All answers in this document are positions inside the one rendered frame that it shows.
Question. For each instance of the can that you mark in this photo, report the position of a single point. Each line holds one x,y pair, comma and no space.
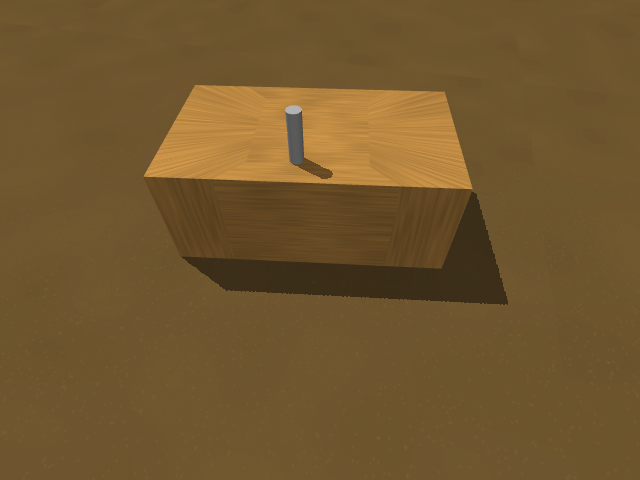
295,134

